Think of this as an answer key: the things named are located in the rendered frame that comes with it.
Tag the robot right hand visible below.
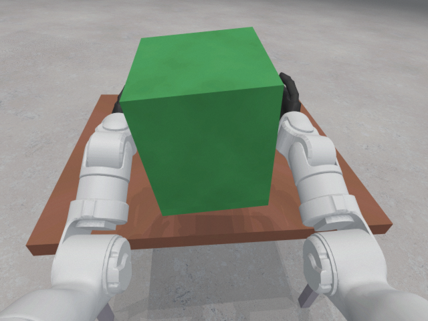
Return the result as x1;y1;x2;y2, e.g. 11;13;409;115
279;72;301;119

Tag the robot left forearm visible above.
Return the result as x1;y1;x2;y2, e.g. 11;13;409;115
51;113;137;285

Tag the robot left hand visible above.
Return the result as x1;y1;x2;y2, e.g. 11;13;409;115
112;88;124;114

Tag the right robot upper arm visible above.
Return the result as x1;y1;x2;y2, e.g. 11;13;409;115
303;229;428;321

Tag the carton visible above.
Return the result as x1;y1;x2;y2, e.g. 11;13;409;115
119;27;284;216

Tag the left robot upper arm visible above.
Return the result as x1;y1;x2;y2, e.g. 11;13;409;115
0;234;132;321

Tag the table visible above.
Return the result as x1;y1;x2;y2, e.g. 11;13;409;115
26;94;393;321

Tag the robot right forearm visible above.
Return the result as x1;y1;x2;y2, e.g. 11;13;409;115
276;112;387;273

